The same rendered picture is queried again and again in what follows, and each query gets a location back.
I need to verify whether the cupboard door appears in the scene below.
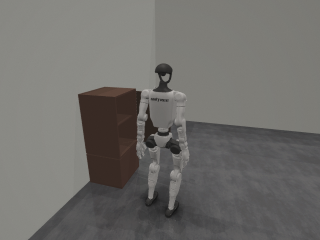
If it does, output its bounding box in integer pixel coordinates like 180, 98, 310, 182
136, 91, 171, 142

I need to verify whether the robot right forearm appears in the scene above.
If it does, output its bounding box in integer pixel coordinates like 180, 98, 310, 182
177, 118, 188, 151

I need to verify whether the left robot upper arm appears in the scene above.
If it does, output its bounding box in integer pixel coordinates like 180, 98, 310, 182
137, 89, 152, 122

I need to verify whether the robot right hand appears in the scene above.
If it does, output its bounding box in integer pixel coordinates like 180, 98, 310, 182
178, 149, 190, 169

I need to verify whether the robot left forearm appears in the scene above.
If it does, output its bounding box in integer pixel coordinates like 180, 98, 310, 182
137, 116, 145, 143

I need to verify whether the right robot thigh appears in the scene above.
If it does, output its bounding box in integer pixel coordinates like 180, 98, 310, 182
169, 138, 183, 182

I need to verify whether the right robot upper arm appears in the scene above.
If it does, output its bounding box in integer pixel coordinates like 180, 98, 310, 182
174, 91, 187, 127

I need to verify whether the left robot foot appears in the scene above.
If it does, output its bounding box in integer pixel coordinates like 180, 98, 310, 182
145, 191, 159, 207

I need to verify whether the robot left hand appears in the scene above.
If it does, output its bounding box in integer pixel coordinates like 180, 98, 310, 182
136, 142, 147, 160

